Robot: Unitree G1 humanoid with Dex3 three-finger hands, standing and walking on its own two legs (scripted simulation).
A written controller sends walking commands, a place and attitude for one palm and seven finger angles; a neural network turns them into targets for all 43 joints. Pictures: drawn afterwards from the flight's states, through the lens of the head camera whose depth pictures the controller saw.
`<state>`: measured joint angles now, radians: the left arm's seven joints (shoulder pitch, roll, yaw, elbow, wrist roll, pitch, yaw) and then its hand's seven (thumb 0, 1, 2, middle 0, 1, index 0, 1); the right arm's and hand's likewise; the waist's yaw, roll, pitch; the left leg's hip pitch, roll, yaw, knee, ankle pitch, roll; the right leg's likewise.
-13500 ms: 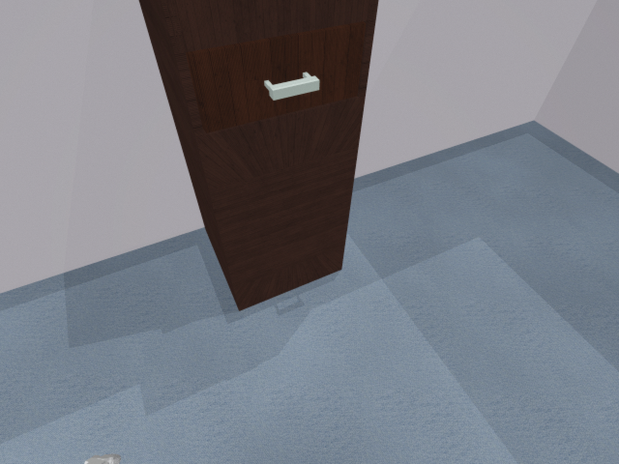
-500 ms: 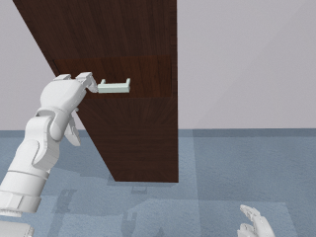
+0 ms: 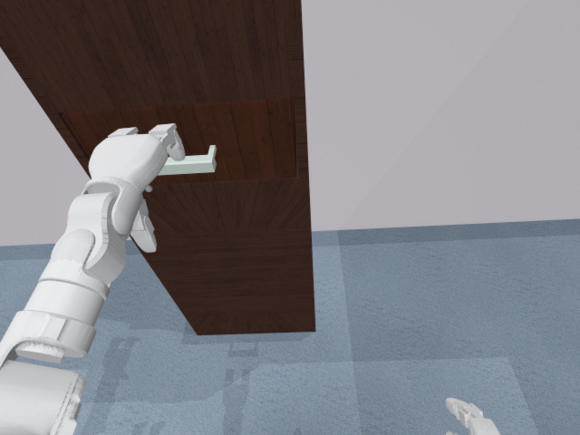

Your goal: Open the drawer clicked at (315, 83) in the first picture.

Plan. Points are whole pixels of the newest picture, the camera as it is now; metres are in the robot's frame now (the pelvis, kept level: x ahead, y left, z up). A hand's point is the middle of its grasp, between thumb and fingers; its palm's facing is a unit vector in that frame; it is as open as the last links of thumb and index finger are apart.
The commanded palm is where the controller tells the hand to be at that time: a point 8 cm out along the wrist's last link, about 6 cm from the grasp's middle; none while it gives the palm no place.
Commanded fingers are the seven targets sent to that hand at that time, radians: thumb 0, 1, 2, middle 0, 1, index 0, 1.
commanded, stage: move the hooked fingers above the handle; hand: left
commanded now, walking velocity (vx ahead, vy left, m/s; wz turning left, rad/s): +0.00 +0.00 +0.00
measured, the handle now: (186, 158) +0.54 +0.23 +0.08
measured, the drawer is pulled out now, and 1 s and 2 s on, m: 0.00 0.00 0.00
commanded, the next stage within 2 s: lower the fingers behind the handle in 1.40 s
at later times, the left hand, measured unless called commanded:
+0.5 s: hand (177, 167) +0.46 +0.21 +0.14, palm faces -0.02 -0.02 -1.00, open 13.8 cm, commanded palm +0.45 +0.22 +0.19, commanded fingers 0.00 -0.50 0.30 -0.30 -1.20 -0.30 -1.20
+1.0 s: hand (170, 158) +0.48 +0.22 +0.14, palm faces +0.02 -0.03 -1.00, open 13.8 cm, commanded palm +0.46 +0.23 +0.20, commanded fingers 0.00 -0.50 0.30 -0.30 -1.20 -0.30 -1.20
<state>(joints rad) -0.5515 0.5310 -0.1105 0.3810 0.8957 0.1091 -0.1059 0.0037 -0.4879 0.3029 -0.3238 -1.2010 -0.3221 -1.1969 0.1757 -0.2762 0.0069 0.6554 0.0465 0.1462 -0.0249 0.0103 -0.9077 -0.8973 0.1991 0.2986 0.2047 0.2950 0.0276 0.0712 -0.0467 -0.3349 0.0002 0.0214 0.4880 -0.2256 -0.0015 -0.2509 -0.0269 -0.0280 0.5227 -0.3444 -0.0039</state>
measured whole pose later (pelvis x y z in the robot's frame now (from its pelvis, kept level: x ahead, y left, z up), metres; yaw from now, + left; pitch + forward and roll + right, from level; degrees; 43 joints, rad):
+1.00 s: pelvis +0.01 +0.00 -0.01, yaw -2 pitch +10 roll +0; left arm -0.81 0.57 -0.03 0.82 0.99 -0.02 0.03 0.00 -0.49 0.30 -0.32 -1.20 -0.32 -1.20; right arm 0.33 -0.28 -0.05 0.71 0.05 0.15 -0.03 0.01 -0.91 -0.90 0.20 0.30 0.20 0.29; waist -0.06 0.05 -0.10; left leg -0.47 0.03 0.05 0.56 -0.26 0.00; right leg -0.39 0.00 0.00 0.57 -0.35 -0.01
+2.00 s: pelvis +0.00 +0.00 -0.01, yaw -2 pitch +11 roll +0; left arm -0.80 0.56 -0.03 0.90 1.01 0.01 0.07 0.00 -0.49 0.30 -0.32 -1.20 -0.32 -1.20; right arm 0.31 -0.27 -0.05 0.70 0.04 0.15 -0.03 0.01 -0.91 -0.90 0.20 0.30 0.21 0.30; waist -0.07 0.05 -0.11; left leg -0.53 0.03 0.04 0.61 -0.28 0.00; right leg -0.43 0.00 0.00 0.60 -0.37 0.00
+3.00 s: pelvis +0.00 +0.01 -0.02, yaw -3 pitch +15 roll -1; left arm -0.80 0.54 0.00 1.00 1.06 -0.02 0.19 0.00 -0.49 0.30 -0.30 -1.20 -0.32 -1.20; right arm 0.35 -0.26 -0.05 0.70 0.02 0.13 -0.04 0.01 -0.91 -0.90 0.20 0.30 0.21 0.30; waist -0.11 0.04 -0.14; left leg -0.63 0.04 0.05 0.68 -0.31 0.00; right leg -0.54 0.01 0.01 0.66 -0.38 0.00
